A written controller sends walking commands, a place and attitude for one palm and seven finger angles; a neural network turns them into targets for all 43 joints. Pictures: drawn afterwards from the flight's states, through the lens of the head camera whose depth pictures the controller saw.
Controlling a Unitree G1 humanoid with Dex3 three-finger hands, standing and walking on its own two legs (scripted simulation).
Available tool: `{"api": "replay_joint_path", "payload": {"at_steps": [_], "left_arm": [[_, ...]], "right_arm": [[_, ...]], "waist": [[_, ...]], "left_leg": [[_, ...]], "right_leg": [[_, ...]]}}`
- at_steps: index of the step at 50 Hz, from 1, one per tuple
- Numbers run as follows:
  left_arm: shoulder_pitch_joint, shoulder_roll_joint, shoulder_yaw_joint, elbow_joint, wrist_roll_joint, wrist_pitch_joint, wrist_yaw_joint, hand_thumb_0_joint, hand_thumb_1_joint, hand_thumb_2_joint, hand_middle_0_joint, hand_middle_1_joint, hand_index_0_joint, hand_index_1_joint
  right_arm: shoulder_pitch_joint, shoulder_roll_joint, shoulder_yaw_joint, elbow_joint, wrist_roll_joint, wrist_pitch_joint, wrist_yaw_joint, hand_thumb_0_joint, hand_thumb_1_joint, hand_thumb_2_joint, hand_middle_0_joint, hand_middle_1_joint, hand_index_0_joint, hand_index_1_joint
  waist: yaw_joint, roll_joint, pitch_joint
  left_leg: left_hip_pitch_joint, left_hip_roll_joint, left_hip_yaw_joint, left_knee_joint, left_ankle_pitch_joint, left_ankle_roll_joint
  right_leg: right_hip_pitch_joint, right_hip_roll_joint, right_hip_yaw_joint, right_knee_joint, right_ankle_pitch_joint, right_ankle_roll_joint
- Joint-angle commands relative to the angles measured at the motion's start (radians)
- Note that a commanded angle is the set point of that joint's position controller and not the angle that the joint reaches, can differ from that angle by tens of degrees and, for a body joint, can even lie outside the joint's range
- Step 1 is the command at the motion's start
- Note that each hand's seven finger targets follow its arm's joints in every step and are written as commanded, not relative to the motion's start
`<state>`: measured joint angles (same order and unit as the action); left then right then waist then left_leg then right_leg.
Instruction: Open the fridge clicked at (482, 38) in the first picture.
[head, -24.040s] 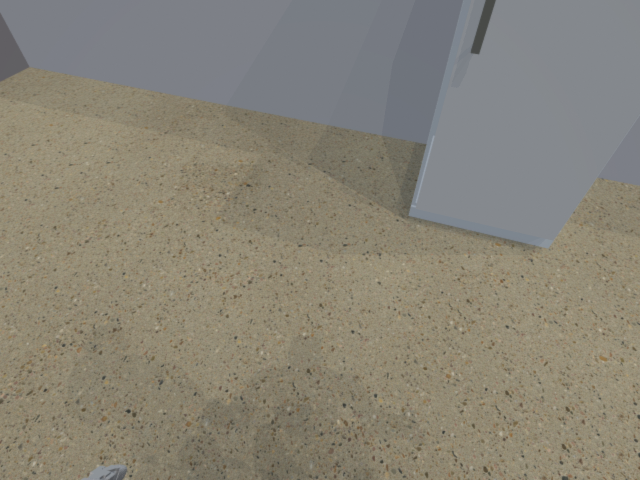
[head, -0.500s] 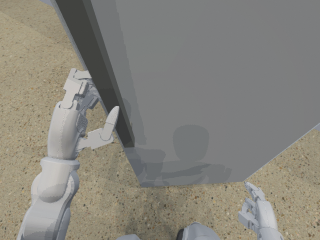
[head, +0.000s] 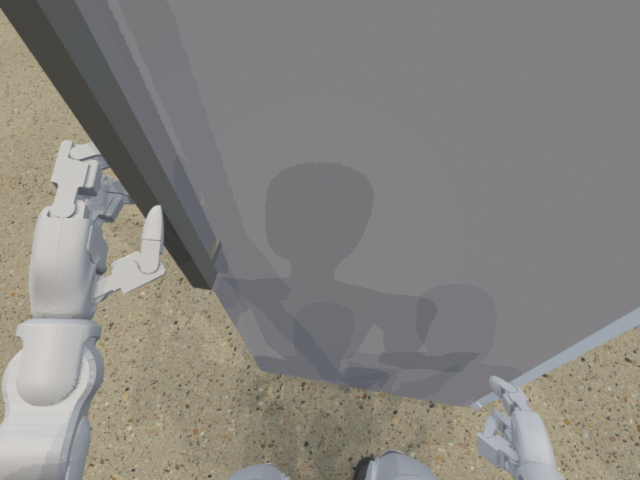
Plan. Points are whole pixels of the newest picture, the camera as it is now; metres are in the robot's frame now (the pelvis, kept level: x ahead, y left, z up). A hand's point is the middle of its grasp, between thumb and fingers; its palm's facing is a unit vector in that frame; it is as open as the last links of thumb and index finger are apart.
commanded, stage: walk backward, drawing the door open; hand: left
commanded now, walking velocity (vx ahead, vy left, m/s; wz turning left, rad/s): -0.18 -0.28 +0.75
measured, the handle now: (139, 132) +0.36 +0.15 +0.25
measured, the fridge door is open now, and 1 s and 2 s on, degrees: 50 67 66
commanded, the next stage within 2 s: stop walking and hold the door back in 0.34 s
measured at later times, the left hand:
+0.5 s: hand (103, 421) +0.16 +0.14 +0.20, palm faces +0.69 -0.65 -0.33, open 5.9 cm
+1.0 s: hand (102, 406) +0.16 +0.14 +0.21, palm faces +0.72 -0.65 -0.24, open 4.6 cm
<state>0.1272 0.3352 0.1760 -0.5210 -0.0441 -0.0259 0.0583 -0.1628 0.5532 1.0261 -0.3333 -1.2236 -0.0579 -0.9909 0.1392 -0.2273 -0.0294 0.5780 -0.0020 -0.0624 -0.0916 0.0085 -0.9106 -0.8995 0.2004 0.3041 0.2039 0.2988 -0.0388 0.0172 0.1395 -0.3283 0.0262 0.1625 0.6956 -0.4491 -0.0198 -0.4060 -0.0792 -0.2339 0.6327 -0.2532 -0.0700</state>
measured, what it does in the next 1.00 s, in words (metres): steps to the right, turning left: left foot, then right foot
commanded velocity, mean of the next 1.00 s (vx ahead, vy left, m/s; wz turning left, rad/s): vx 0.03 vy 0.00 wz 0.27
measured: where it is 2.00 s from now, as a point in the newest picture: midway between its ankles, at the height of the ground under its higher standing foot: outside the picture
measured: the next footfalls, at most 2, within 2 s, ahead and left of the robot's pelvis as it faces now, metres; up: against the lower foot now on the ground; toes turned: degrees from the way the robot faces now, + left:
left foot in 0.02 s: +0.02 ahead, +0.10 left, +0.00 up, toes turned +9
right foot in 0.30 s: +0.08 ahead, -0.27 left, +0.00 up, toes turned +8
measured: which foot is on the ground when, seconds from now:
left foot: up 0.00-0.00, down 0.02-0.30, up 0.32-0.58, down 0.60-0.94, up 0.96-1.00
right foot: down 0.00-0.00, up 0.02-0.28, down 0.30-0.62, up 0.64-0.90, down 0.92-1.00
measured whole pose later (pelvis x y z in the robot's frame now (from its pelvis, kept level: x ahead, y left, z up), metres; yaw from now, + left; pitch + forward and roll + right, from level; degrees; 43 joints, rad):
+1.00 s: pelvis -0.11 -0.26 +0.00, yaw +27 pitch -3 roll -1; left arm -0.80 0.39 0.15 0.79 -0.05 -0.10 0.11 0.00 0.92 0.92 -0.46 -1.40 -0.44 -1.40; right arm 0.19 -0.20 0.07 0.74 0.04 -0.05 -0.09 0.01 -0.90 -0.90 0.21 0.31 0.21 0.30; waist 0.06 0.07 0.08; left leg -0.41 0.01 -0.01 0.80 -0.40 0.01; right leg -0.25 -0.03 -0.05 0.59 -0.29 0.00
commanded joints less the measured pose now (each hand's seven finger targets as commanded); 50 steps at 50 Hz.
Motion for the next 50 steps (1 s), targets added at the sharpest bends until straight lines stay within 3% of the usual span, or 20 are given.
{"api": "replay_joint_path", "payload": {"at_steps": [1,2,3,7,11,13,15,16,18,21,27,29,31,32,34,39,44,45,48,50], "left_arm": [[-0.281,0.117,0.099,-0.291,-0.008,-0.170,0.034,0.000,0.900,0.900,-0.450,-1.400,-0.450,-1.400],[-0.316,0.141,0.120,-0.311,0.013,-0.183,0.010,0.000,0.900,0.900,-0.450,-1.400,-0.450,-1.400],[-0.378,0.200,0.176,-0.365,0.013,-0.192,0.010,0.000,0.900,0.900,-0.450,-1.400,-0.450,-1.400],[-0.270,0.110,0.137,-0.213,0.001,-0.148,0.017,0.000,0.900,0.900,-0.450,-1.400,-0.450,-1.400],[-0.269,0.151,0.202,-0.159,-0.020,-0.151,0.043,0.000,0.900,0.900,-0.450,-1.400,-0.450,-1.400],[-0.248,0.211,0.264,-0.130,-0.023,-0.150,0.058,0.000,0.900,0.900,-0.450,-1.400,-0.450,-1.400],[-0.254,0.323,0.324,-0.121,-0.010,-0.145,0.073,0.000,0.900,0.900,-0.450,-1.400,-0.450,-1.400],[-0.204,0.355,0.385,-0.107,-0.017,-0.139,0.083,0.000,0.900,0.900,-0.450,-1.400,-0.450,-1.400],[-0.203,0.316,0.357,-0.145,-0.017,-0.143,0.091,0.000,0.900,0.900,-0.450,-1.400,-0.450,-1.400],[-0.157,0.285,0.354,-0.116,-0.024,-0.150,0.103,0.000,0.900,0.900,-0.450,-1.400,-0.450,-1.400],[-0.587,0.179,0.158,0.253,-0.007,-0.134,0.119,0.000,0.900,0.900,-0.450,-1.400,-0.450,-1.400],[-0.727,0.126,0.048,0.266,-0.011,-0.143,0.113,0.000,0.900,0.900,-0.450,-1.400,-0.450,-1.400],[-0.888,0.108,-0.008,0.290,-0.021,-0.157,0.107,0.000,0.900,0.900,-0.450,-1.400,-0.450,-1.400],[-0.957,0.045,-0.089,0.349,-0.011,-0.164,0.095,0.000,0.900,0.900,-0.450,-1.400,-0.450,-1.400],[-1.108,0.173,-0.007,0.448,0.013,-0.168,0.103,0.000,0.900,0.900,-0.450,-1.400,-0.450,-1.400],[-1.256,0.069,-0.102,0.681,-0.005,-0.125,0.068,0.000,0.900,0.900,-0.450,-1.400,-0.450,-1.400],[-1.395,0.162,-0.052,1.018,-0.003,-0.122,0.058,0.000,0.900,0.900,-0.450,-1.400,-0.450,-1.400],[-1.412,0.183,-0.042,1.076,-0.001,-0.123,0.056,0.000,0.900,0.900,-0.450,-1.400,-0.450,-1.400],[-1.411,0.331,0.053,1.194,0.005,-0.125,0.053,0.000,0.900,0.900,-0.450,-1.400,-0.450,-1.400],[-1.497,0.293,0.038,1.226,0.004,-0.137,0.047,0.000,0.900,0.900,-0.450,-1.400,-0.450,-1.400]], "right_arm": [[-0.032,-0.104,-0.028,-0.143,-0.019,-0.070,-0.003,0.000,-0.900,-0.900,0.200,0.300,0.200,0.300],[-0.044,-0.077,-0.025,-0.114,-0.022,-0.081,0.010,0.000,-0.900,-0.900,0.200,0.300,0.200,0.300],[-0.056,-0.105,-0.047,-0.118,-0.019,-0.078,0.009,0.000,-0.900,-0.900,0.200,0.300,0.200,0.300],[-0.018,-0.101,-0.049,-0.072,0.004,-0.088,0.021,0.000,-0.900,-0.900,0.200,0.300,0.200,0.300],[-0.013,-0.106,-0.044,-0.093,0.018,-0.099,0.031,0.000,-0.900,-0.900,0.200,0.300,0.200,0.300],[-0.005,-0.099,-0.038,-0.099,0.029,-0.096,0.033,0.000,-0.900,-0.900,0.200,0.300,0.200,0.300],[-0.045,-0.044,-0.015,-0.119,0.025,-0.078,0.027,0.000,-0.900,-0.900,0.200,0.300,0.200,0.300],[-0.060,-0.071,-0.038,-0.122,0.020,-0.079,0.015,0.000,-0.900,-0.900,0.200,0.300,0.200,0.300],[-0.107,-0.066,-0.020,-0.103,0.015,-0.058,0.017,0.000,-0.900,-0.900,0.200,0.300,0.200,0.300],[-0.103,-0.049,0.004,-0.116,0.013,-0.027,0.005,0.000,-0.900,-0.900,0.200,0.300,0.200,0.300],[-0.039,-0.109,0.005,-0.066,0.018,-0.032,-0.014,0.000,-0.900,-0.900,0.200,0.300,0.200,0.300],[-0.037,-0.124,0.003,-0.070,0.033,-0.030,-0.015,0.000,-0.900,-0.900,0.200,0.300,0.200,0.300],[-0.050,-0.183,-0.008,-0.090,0.046,-0.041,-0.004,0.000,-0.900,-0.900,0.200,0.300,0.200,0.300],[-0.055,-0.123,0.030,-0.072,0.037,-0.049,0.001,0.000,-0.900,-0.900,0.200,0.300,0.200,0.300],[-0.028,-0.141,0.006,-0.034,0.042,-0.051,-0.003,0.000,-0.900,-0.900,0.200,0.300,0.200,0.300],[-0.017,-0.136,0.014,-0.012,0.050,-0.045,-0.008,0.000,-0.900,-0.900,0.200,0.300,0.200,0.300],[0.010,-0.157,0.024,0.025,0.044,-0.037,-0.021,0.000,-0.900,-0.900,0.200,0.300,0.200,0.300],[0.024,-0.153,0.022,0.032,0.043,-0.034,-0.023,0.000,-0.900,-0.900,0.200,0.300,0.200,0.300],[0.019,-0.157,-0.002,0.031,0.046,-0.032,-0.025,0.000,-0.900,-0.900,0.200,0.300,0.200,0.300],[0.031,-0.169,-0.005,0.071,0.046,-0.046,-0.027,0.000,-0.900,-0.900,0.200,0.300,0.200,0.300]], "waist": [[0.030,0.245,-0.357],[0.013,0.127,-0.338],[0.020,0.240,-0.335],[0.038,0.272,-0.311],[0.030,0.315,-0.331],[0.039,0.195,-0.338],[0.032,-0.242,-0.335],[0.082,-0.337,-0.382],[0.061,-0.161,-0.348],[0.054,-0.182,-0.350],[0.043,-0.177,-0.359],[0.028,-0.052,-0.375],[0.053,0.279,-0.331],[0.024,0.360,-0.317],[0.022,0.252,-0.314],[0.023,0.184,-0.312],[0.043,0.149,-0.351],[0.041,0.065,-0.353],[0.069,-0.349,-0.275],[0.055,-0.261,-0.260]], "left_leg": [[0.466,0.579,-0.785,-0.378,0.915,0.271],[0.393,0.535,-0.725,-0.385,0.729,0.231],[0.374,0.494,-0.672,-0.354,0.701,0.238],[0.235,0.281,-0.305,-0.294,0.628,0.122],[0.182,0.236,-0.309,-0.237,0.575,0.109],[0.124,0.128,-0.236,-0.116,0.399,0.050],[-0.156,-0.056,-0.124,0.269,-0.121,-0.028],[-0.182,-0.041,-0.191,0.532,-0.194,-0.013],[-0.249,0.014,-0.223,0.629,-0.140,-0.025],[-0.167,0.016,-0.138,0.359,-0.148,-0.030],[0.021,-0.019,-0.123,-0.031,-0.006,0.013],[0.166,0.011,-0.139,-0.286,0.173,0.039],[0.236,0.278,-0.438,-0.309,0.515,0.166],[0.205,0.321,-0.502,-0.388,0.479,0.192],[0.249,0.311,-0.511,-0.357,0.395,0.218],[0.219,0.209,-0.368,-0.386,0.130,0.184],[0.062,0.138,-0.292,-0.299,-0.159,0.123],[0.018,0.096,-0.250,-0.207,-0.153,0.097],[-0.316,-0.034,-0.176,0.256,-0.070,0.016],[-0.322,0.017,-0.238,0.320,-0.007,0.008]], "right_leg": [[-0.319,0.022,0.218,0.467,-0.316,0.130],[-0.277,0.010,0.325,0.495,-0.215,0.110],[-0.284,0.004,0.323,0.489,-0.222,0.116],[-0.058,0.041,0.238,0.267,-0.103,0.136],[0.140,0.111,0.156,-0.016,-0.125,0.155],[0.267,0.111,0.124,-0.263,0.104,0.167],[0.340,-0.213,0.381,-0.300,0.445,0.034],[0.279,-0.312,0.482,-0.297,0.359,-0.055],[0.316,-0.326,0.446,-0.221,0.373,-0.125],[0.358,-0.258,0.238,-0.179,0.512,-0.084],[0.263,-0.289,0.331,-0.213,0.374,-0.038],[0.231,-0.234,0.271,-0.093,0.313,0.022],[0.026,-0.033,0.174,0.079,0.010,0.114],[-0.037,-0.008,0.203,0.239,-0.242,0.109],[-0.113,0.006,0.259,0.359,-0.209,0.104],[-0.036,0.049,0.184,0.252,-0.148,0.119],[0.253,0.076,0.138,-0.140,-0.138,0.095],[0.287,0.026,0.221,-0.222,-0.196,0.067],[0.378,-0.303,0.799,-0.424,-0.334,-0.107],[0.392,-0.285,0.664,-0.338,-0.123,-0.104]]}}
